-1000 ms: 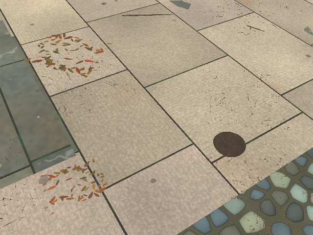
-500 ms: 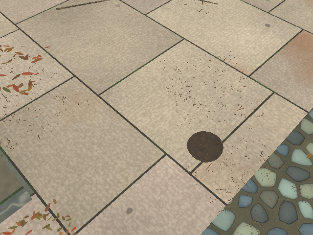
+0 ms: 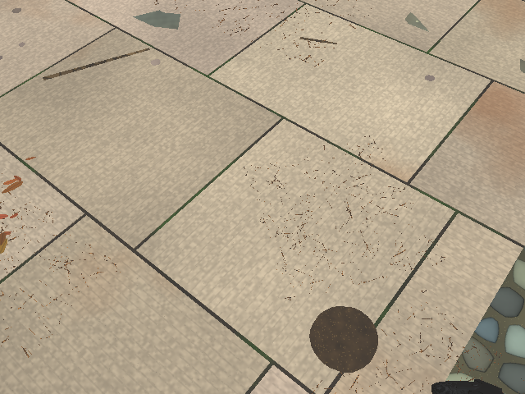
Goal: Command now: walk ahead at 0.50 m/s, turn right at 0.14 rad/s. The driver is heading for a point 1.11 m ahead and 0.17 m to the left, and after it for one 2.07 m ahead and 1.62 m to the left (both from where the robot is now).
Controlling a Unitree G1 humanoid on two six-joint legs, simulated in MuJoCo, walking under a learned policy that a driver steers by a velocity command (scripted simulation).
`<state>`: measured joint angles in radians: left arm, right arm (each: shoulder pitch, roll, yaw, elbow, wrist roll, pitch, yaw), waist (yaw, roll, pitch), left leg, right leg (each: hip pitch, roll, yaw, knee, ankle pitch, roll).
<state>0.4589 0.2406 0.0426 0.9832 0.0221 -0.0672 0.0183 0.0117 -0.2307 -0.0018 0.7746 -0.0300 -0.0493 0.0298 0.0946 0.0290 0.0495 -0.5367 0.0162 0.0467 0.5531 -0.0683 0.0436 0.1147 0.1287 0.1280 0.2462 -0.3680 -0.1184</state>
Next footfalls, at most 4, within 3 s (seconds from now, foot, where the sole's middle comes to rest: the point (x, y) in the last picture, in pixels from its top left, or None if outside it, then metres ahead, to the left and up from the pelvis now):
0.04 left None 0.19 0.10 -0.77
0.56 right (343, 391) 0.46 -0.10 -0.77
1.12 left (265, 294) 0.71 0.11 -0.77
1.62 right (281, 211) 0.99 0.09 -0.77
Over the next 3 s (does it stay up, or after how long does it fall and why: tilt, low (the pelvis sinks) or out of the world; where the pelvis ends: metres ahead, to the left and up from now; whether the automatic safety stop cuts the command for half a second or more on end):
stays up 0.85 0.11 0.01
